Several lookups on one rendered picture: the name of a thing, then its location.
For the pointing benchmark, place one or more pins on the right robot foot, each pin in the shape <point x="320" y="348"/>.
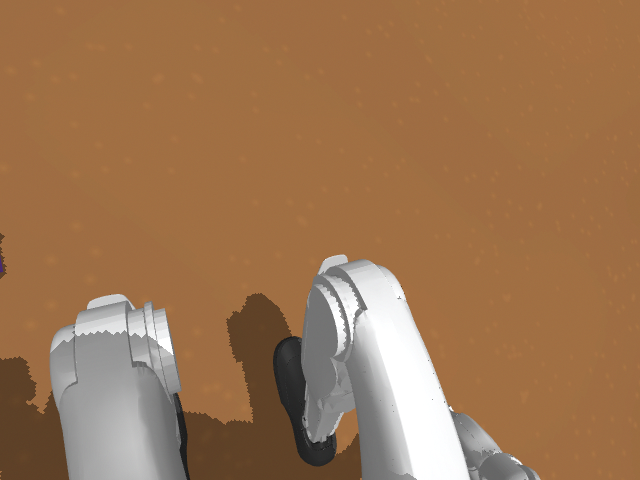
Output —
<point x="291" y="385"/>

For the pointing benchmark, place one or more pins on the right robot arm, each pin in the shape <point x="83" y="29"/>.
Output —
<point x="504" y="466"/>

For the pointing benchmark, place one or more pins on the right robot hand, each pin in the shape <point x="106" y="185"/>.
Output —
<point x="477" y="445"/>

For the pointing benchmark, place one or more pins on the left robot foot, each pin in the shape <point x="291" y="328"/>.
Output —
<point x="183" y="433"/>

